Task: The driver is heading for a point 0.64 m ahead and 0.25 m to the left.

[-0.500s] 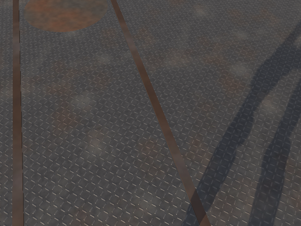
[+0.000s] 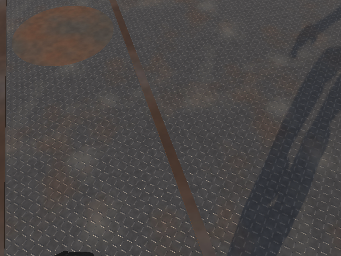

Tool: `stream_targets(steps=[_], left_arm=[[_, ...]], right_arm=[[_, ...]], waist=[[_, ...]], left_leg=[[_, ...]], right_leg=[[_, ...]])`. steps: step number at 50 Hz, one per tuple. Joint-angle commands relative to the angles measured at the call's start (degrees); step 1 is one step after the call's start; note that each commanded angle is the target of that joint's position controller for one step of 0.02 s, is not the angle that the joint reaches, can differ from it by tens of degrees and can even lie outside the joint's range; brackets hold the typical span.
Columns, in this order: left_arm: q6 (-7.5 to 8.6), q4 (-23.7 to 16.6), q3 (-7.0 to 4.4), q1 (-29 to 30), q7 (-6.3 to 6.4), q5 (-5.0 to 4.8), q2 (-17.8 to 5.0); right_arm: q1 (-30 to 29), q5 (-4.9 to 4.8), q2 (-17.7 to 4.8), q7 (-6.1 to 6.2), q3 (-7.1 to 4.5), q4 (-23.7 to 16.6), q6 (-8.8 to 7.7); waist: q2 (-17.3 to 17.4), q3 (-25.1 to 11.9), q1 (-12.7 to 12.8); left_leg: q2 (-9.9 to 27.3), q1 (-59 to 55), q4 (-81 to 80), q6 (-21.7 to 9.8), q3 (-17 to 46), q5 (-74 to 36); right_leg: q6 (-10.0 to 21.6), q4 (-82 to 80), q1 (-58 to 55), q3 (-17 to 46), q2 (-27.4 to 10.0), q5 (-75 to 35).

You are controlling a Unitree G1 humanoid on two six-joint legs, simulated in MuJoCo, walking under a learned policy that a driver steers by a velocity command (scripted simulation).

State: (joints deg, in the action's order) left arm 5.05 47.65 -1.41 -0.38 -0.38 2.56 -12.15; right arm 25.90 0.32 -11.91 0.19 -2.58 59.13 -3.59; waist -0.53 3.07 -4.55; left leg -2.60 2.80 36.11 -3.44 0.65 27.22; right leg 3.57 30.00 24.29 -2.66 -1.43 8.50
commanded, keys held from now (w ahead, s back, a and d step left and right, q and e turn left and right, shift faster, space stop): w+q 0.08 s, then q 0.82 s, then w+q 0.10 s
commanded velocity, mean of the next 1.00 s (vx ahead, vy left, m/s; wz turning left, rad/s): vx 0.17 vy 0.00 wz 0.55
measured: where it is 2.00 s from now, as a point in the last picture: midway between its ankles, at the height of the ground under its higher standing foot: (102, 253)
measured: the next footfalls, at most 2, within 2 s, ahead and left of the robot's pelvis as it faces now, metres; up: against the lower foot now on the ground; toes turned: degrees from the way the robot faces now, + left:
left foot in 0.44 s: +0.29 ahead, +0.12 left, +0.00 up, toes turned +18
right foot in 0.96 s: +0.31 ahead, -0.07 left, +0.00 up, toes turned +37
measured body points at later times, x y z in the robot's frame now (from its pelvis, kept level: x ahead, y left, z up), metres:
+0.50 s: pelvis +0.18 +0.02 -0.01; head +0.22 +0.05 +0.44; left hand +0.16 +0.29 -0.15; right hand +0.39 -0.18 -0.12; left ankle +0.25 +0.10 -0.73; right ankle +0.12 -0.11 -0.67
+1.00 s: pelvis +0.22 +0.00 +0.02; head +0.25 +0.00 +0.46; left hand +0.17 +0.29 -0.09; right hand +0.45 -0.19 -0.11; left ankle +0.24 +0.10 -0.71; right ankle +0.28 -0.09 -0.72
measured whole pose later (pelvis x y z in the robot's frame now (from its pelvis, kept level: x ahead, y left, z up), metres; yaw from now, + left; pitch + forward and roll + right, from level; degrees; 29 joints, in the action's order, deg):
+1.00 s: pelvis +0.22 +0.00 +0.02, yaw +33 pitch +2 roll +0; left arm -0.8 44.5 -2.5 -11.9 2.8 1.3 -14.9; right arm 12.7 0.6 -16.0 -0.5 -5.7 45.9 3.3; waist 1.5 0.5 -0.8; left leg -10.5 24.1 33.9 -2.6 9.8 17.7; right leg 2.2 27.3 14.2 2.9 1.9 15.6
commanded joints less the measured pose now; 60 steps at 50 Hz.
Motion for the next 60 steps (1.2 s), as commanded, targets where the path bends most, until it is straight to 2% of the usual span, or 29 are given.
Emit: stream_targets(steps=[1,2,3,5,7,9,14,19,20,21,22,23,24,25,26,27,28,31,37,42,45,47,48,49,50,51,52,54,60], left_arm=[[-0.94,2.56,-4.40,-21.48,1.04,-0.39,-14.91],[-1.01,1.49,-3.36,-16.10,1.09,-1.11,-9.59],[-0.71,0.77,-2.55,-12.04,0.97,-1.10,-6.73],[0.17,1.73,-1.95,-11.88,1.35,-1.16,-4.78],[1.47,2.77,-2.03,-14.11,1.47,-1.59,-5.24],[1.90,3.22,-2.27,-15.16,1.49,-1.90,-6.12],[0.69,3.10,-2.54,-14.68,1.84,-1.81,-7.46],[-1.14,3.28,-3.81,-16.08,2.41,-2.18,-9.94],[-1.76,3.15,-4.08,-16.07,2.58,-2.19,-10.56],[-2.55,3.04,-4.19,-16.45,2.44,-2.09,-10.54],[-2.95,1.72,-4.08,-19.74,2.22,-1.77,-10.07],[-4.02,0.54,-3.14,-23.61,1.68,-0.24,-4.59],[-5.01,-0.83,-2.64,-23.05,1.89,-1.30,-5.07],[-5.34,-1.36,-2.75,-17.83,2.05,-1.30,-6.78],[-5.29,-2.02,-3.11,-13.18,2.14,-1.48,-7.53],[-5.35,-2.13,-3.26,-11.91,2.31,-1.16,-7.93],[-5.87,-2.03,-3.37,-12.83,2.29,-0.51,-8.02],[-7.00,-1.43,-2.97,-15.46,2.00,-0.70,-5.92],[-7.85,-4.28,-3.06,-9.78,2.34,-1.10,-6.87],[-6.98,-5.58,-2.73,-8.68,2.70,-1.92,-6.99],[-6.24,-5.61,-2.54,-11.62,3.01,-2.67,-7.25],[-5.50,-4.22,-2.47,-18.17,3.12,-2.38,-7.28],[-5.19,-3.96,-3.33,-20.64,3.68,-1.46,-11.01],[-5.09,-5.48,-4.71,-18.81,3.92,-0.85,-17.79],[-5.03,-6.28,-4.98,-13.25,3.74,0.23,-17.84],[-4.73,-6.42,-3.83,-11.44,3.60,-0.24,-13.40],[-4.27,-6.31,-3.17,-9.69,3.20,-0.70,-11.02],[-3.45,-6.48,-2.83,-9.88,2.47,-1.11,-9.90],[-1.03,-1.21,-3.88,-21.90,0.93,-1.31,-11.38]], right_arm=[[2.01,-0.22,-6.18,0.37,-1.76,-5.30,-0.16],[-2.31,0.31,-6.71,-0.06,-1.88,-5.52,0.24],[-4.71,0.31,-5.93,-0.70,-1.95,-5.98,0.39],[-5.00,1.16,-4.47,-1.42,-2.07,-6.01,1.71],[-5.17,1.38,-3.26,-1.50,-2.07,-6.59,2.91],[-7.40,1.47,-2.97,-1.55,-2.06,-7.97,3.57],[-16.45,1.23,-2.19,-2.94,-0.74,-12.10,3.79],[-16.84,2.10,-5.50,-2.97,-1.55,-13.78,3.77],[-14.29,2.32,-5.95,-2.81,-1.88,-13.59,3.32],[-9.72,2.63,-7.02,-2.26,-2.47,-12.10,2.51],[-5.91,2.92,-12.83,-1.35,-3.95,-12.15,1.63],[-7.01,1.22,-17.28,-0.74,-4.80,-13.28,1.85],[-4.28,-0.81,-19.09,-0.58,-5.66,-14.39,3.30],[-8.09,-0.54,-16.15,-0.07,-5.22,-15.44,4.49],[-13.48,-0.43,-12.19,0.33,-4.09,-15.93,5.19],[-15.66,-0.21,-9.84,0.45,-3.30,-15.71,5.47],[-15.89,-0.27,-9.10,0.64,-3.16,-15.94,5.36],[-14.93,0.43,-10.48,0.05,-3.52,-15.84,4.22],[-13.32,0.73,-12.03,-0.15,-4.21,-16.42,5.17],[-12.88,1.18,-12.56,-0.49,-4.66,-16.66,5.60],[-14.00,1.08,-12.52,-0.89,-4.79,-16.84,5.93],[-16.02,0.21,-12.30,-0.91,-4.90,-17.08,6.39],[-17.26,-0.44,-10.10,-0.63,-4.37,-18.29,6.33],[-16.69,-1.43,-6.41,-0.34,-3.56,-19.76,5.93],[-18.16,1.53,-11.14,-0.26,-4.38,-19.21,5.31],[-16.91,2.13,-12.29,-0.99,-4.83,-18.40,4.97],[-13.65,2.33,-11.35,-1.83,-4.60,-17.05,4.85],[-10.23,2.52,-10.21,-2.95,-4.09,-15.11,4.91],[-19.99,2.11,-8.51,-3.55,-2.51,-17.12,3.83]], waist=[[-10.70,-16.37,8.42],[-4.71,-8.44,7.45],[-4.04,-4.06,6.10],[-4.70,-0.89,3.83],[-3.76,-1.61,2.49],[-4.13,-2.13,1.87],[-6.48,-1.98,3.51],[-5.83,-3.65,4.04],[-5.64,-5.09,3.02],[-1.13,-7.69,0.79],[7.85,-12.16,-0.05],[12.67,-14.36,5.63],[12.48,-23.52,0.83],[6.73,-17.11,0.94],[4.65,-7.99,2.18],[4.18,-4.13,3.77],[5.08,-3.94,4.56],[2.79,-7.83,5.51],[6.65,-6.55,3.12],[7.18,-6.44,2.43],[8.10,-6.85,3.51],[7.10,-7.61,7.40],[1.42,-5.69,8.59],[-14.36,-6.14,7.81],[-9.54,-0.08,6.30],[-5.43,0.24,3.91],[-5.17,-0.10,1.89],[-7.74,-0.82,1.98],[-6.57,2.19,8.25]], left_leg=[[0.69,32.72,34.23,-2.93,2.88,2.74],[3.91,34.65,34.43,-2.75,2.63,-2.50],[5.81,32.91,31.82,-2.38,2.52,-6.92],[7.32,29.04,29.04,-0.85,2.16,-9.71],[6.60,28.09,29.11,0.43,0.83,-10.73],[6.45,30.02,26.33,1.29,-0.24,-13.45],[5.04,23.89,7.21,1.35,-4.97,-25.00],[2.70,20.14,-0.24,-1.71,-6.72,-17.64],[2.04,16.84,-3.15,-2.81,-6.18,-16.66],[0.22,11.27,-8.39,-4.13,-6.44,-22.35],[10.19,0.63,-10.19,-7.14,6.33,-45.19],[22.80,-7.23,-3.21,-13.19,21.71,-81.64],[26.30,-10.47,-11.42,-21.47,30.40,-62.12],[24.03,-4.32,-17.09,-20.01,29.31,-36.39],[19.46,3.87,-19.77,-16.76,24.05,-26.60],[15.90,9.05,-20.51,-13.82,20.21,-26.57],[13.54,11.58,-20.48,-12.11,17.39,-27.76],[11.21,11.47,-18.82,-10.73,15.38,-34.78],[10.28,10.84,-22.26,-9.81,22.38,-10.72],[9.96,10.40,-21.36,-9.21,26.69,-11.03],[9.25,11.47,-20.59,-7.93,29.25,-15.27],[5.37,18.68,-20.56,-4.69,28.33,0.78],[-0.24,27.83,-15.13,-0.19,23.30,8.44],[-9.12,37.86,3.69,1.68,9.19,9.38],[-5.32,40.34,12.84,2.24,7.79,-0.67],[-3.50,36.23,17.14,2.26,9.27,-5.65],[-3.65,34.26,20.98,2.54,8.66,-9.18],[-3.31,34.62,26.74,3.10,6.54,-11.16],[-0.60,40.27,15.16,5.01,5.89,-14.28]], right_leg=[[9.17,-14.37,-37.18,37.60,-24.03,12.22],[8.38,-17.03,-28.69,30.33,-21.41,19.72],[6.45,-19.41,-22.06,22.86,-17.89,16.08],[4.39,-20.40,-15.75,12.53,-14.65,0.51],[4.96,-18.25,-15.30,6.19,-14.70,-21.06],[5.43,-16.59,-16.28,0.95,-14.53,-32.58],[4.48,-14.44,-14.36,-8.28,-11.99,-33.30],[3.16,-4.14,-21.05,-8.53,-14.81,-36.31],[2.48,2.11,-20.93,-8.57,-14.95,-35.05],[0.53,12.24,-20.05,-10.23,-12.69,-31.43],[-2.79,27.81,-10.49,-11.16,-9.27,-11.76],[-5.09,42.52,2.77,-7.52,-0.95,33.29],[-5.82,47.91,8.35,1.16,2.31,33.02],[-5.89,47.59,11.68,3.33,-0.28,27.29],[-5.59,43.54,12.20,3.86,-2.19,21.00],[-5.56,39.09,10.24,4.16,-3.08,17.52],[-5.57,36.34,7.24,4.27,-3.23,15.40],[-5.59,33.53,3.82,4.17,-1.13,13.74],[-6.43,23.99,6.09,5.77,0.11,12.94],[-5.21,16.28,1.87,6.22,2.43,14.77],[-3.41,8.03,-4.79,5.97,4.60,16.11],[-1.18,-6.50,-17.63,4.70,5.72,13.26],[0.91,-16.37,-24.69,11.63,-1.29,19.74],[5.59,-23.25,-27.36,32.29,-18.49,34.85],[7.66,-25.36,-17.86,35.59,-21.36,35.02],[6.90,-24.00,-14.23,31.09,-18.02,32.10],[5.10,-23.39,-13.75,25.72,-14.38,27.64],[4.20,-23.32,-15.69,18.87,-10.40,23.86],[6.35,-23.31,-25.81,15.11,-11.30,13.46]])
